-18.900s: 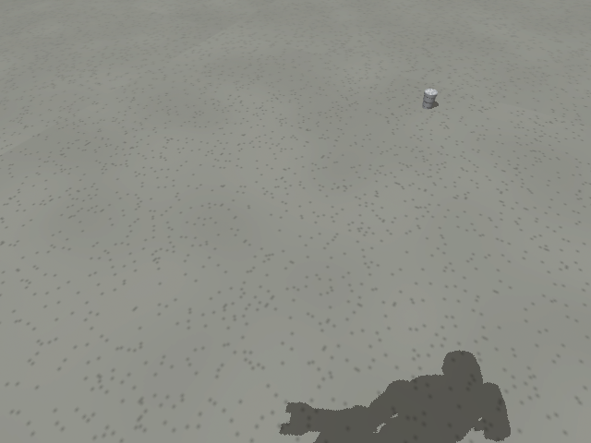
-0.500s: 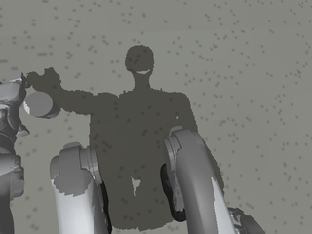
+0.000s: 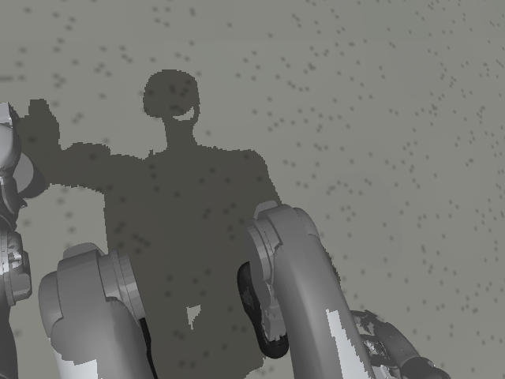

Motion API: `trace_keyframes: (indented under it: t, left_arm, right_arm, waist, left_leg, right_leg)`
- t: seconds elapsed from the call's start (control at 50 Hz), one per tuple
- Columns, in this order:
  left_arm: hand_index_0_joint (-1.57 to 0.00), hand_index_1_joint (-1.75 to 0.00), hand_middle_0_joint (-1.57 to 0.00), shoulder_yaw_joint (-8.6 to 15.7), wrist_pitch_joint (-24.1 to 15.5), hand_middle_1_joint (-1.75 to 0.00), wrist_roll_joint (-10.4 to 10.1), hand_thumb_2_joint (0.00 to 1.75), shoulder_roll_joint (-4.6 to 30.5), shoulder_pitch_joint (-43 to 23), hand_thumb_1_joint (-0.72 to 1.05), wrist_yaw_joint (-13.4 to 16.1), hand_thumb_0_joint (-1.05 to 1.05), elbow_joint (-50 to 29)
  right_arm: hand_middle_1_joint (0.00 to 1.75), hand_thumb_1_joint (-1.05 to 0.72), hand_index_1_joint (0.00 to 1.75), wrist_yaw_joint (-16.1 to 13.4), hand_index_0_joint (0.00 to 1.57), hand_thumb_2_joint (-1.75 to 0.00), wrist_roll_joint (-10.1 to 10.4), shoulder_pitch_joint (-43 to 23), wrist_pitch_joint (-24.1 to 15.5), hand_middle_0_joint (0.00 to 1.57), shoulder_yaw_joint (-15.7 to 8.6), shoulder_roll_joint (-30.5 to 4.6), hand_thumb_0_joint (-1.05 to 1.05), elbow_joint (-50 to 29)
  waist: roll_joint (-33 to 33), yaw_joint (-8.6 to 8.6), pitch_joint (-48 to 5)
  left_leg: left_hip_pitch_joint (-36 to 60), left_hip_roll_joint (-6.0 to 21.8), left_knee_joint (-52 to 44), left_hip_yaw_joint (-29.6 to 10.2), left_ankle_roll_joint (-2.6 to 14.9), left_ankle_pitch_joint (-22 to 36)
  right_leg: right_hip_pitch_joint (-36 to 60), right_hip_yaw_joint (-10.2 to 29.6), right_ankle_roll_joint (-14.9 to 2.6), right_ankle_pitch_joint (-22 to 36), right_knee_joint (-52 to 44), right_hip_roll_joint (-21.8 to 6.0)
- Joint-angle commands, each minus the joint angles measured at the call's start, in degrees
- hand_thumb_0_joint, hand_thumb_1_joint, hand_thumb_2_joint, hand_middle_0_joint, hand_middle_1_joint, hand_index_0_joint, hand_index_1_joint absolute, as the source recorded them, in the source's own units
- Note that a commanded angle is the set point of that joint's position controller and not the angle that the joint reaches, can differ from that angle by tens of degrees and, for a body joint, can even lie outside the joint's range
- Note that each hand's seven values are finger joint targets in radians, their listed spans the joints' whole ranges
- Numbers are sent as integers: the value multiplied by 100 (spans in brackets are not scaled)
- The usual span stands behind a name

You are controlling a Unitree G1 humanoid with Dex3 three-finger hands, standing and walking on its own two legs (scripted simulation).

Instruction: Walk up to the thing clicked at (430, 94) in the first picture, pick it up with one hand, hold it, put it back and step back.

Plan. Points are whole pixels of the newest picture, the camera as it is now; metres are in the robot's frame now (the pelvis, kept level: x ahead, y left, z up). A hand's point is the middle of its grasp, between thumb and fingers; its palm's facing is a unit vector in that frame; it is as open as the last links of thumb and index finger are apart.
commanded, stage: rest palm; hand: left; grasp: from above
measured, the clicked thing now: (17, 179) +0.44 +0.30 -0.25
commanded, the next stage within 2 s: close in 1.00 s
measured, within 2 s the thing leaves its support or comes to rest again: neither
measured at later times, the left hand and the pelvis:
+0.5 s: hand (15, 183) +0.43 +0.29 -0.22, palm faces -0.43 -0.15 -0.89, open 14.2 cm; pelvis +0.00 +0.00 +0.00, yaw -2 degrees
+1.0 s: hand (10, 181) +0.43 +0.30 -0.23, palm faces -0.45 -0.16 -0.88, open 14.3 cm; pelvis +0.00 +0.00 +0.00, yaw -3 degrees
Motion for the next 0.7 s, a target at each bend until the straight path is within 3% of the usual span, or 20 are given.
trace_keyframes:
  t: [0.0,0.04,0.06,0.14,0.24,0.3,0.34,0.42,0.5,0.58,0.6,0.68]
  left_arm:
    - [-6,-100,-5,217,82,-101,-401,96,1380,-1146,-52,-54,0,-576]
    - [-6,-101,-5,289,39,-102,-488,95,1444,-899,-52,-199,0,-584]
    - [-6,-101,-5,442,4,-102,-521,96,1647,-852,-52,-255,0,-625]
    - [-6,-100,-6,446,-262,-101,-640,97,1758,-896,-54,-451,0,-914]
    - [-6,-99,-6,542,-694,-99,-450,98,1890,-856,-54,-363,0,-988]
    - [-5,-98,-6,323,-873,-97,-318,99,1738,-907,-54,-215,0,-847]
    - [-6,-98,-7,394,-915,-97,-195,99,1860,-889,-53,-42,0,-759]
    - [-6,-98,-7,260,-838,-97,75,101,1792,-1047,-52,291,0,-507]
    - [-7,-97,-8,87,-643,-97,125,100,1597,-1216,-50,610,0,-274]
    - [-7,-97,-7,-75,-403,-97,9,96,1496,-1429,-51,758,0,-158]
    - [-7,-98,-7,-24,-345,-98,-5,96,1535,-1428,-51,767,0,-76]
    - [-7,-100,-7,-92,-159,-100,-166,96,1525,-1477,-51,679,0,-1]
  right_arm:
    - [30,-89,30,-13,20,-90,-54,1267,-118,20,-331,-1618,0,-59]
    - [30,-90,30,-1,20,-90,-27,1291,-108,20,-336,-1630,0,-84]
    - [30,-90,30,-1,20,-90,-42,1405,-81,20,-330,-1631,0,-22]
    - [30,-89,30,12,20,-90,-46,1523,-17,20,-235,-1634,0,-56]
    - [30,-89,30,34,20,-90,-84,1607,2,20,-159,-1690,0,-23]
    - [30,-89,30,47,20,-90,-91,1376,-22,20,-99,-1691,0,-110]
    - [30,-88,30,25,20,-90,-135,1283,-28,20,-60,-1774,0,-150]
    - [30,-88,30,15,20,-90,-197,1105,-141,20,-70,-1816,0,-136]
    - [30,-88,30,62,20,-90,-248,1075,-290,20,-67,-1869,0,-70]
    - [30,-89,30,132,20,-90,-251,1042,-437,20,-92,-1907,0,42]
    - [30,-89,30,152,20,-90,-270,1034,-460,20,-75,-1928,0,29]
    - [30,-90,30,240,20,-90,-259,1034,-560,20,-3,-1914,0,-12]
  waist:
    - [2218,73,-3878]
    - [2123,82,-3957]
    - [2087,52,-4011]
    - [1785,-5,-3932]
    - [2000,-54,-3826]
    - [2177,-37,-3593]
    - [2247,-46,-3426]
    - [2305,-114,-3064]
    - [2362,-244,-3011]
    - [2426,-285,-3041]
    - [2427,-295,-3097]
    - [2480,-324,-3207]
  left_leg:
    - [3147,35,-1282,781,303,889]
    - [3092,47,-1288,760,311,1042]
    - [3071,62,-1262,744,325,1170]
    - [2681,89,-1082,741,391,1247]
    - [2891,111,-1068,648,325,1253]
    - [2892,103,-1145,623,290,854]
    - [2854,98,-1245,599,275,573]
    - [2938,127,-1311,562,223,231]
    - [2906,118,-1264,579,222,335]
    - [2954,139,-1286,550,200,404]
    - [3048,143,-1294,527,196,448]
    - [3145,167,-1186,518,216,666]
  right_leg:
    - [1972,-733,-473,1436,-1392,85]
    - [2150,-750,-472,1596,-1387,116]
    - [2339,-747,-455,1758,-1387,129]
    - [2751,-639,-376,1960,-1468,144]
    - [2704,-751,-400,1941,-1406,204]
    - [2363,-798,-467,1509,-1402,215]
    - [2193,-879,-475,1226,-1455,229]
    - [1654,-972,-522,865,-1360,237]
    - [1632,-959,-498,1023,-1381,241]
    - [1574,-995,-486,1090,-1374,237]
    - [1582,-1030,-480,1133,-1351,233]
    - [1795,-998,-464,1397,-1312,240]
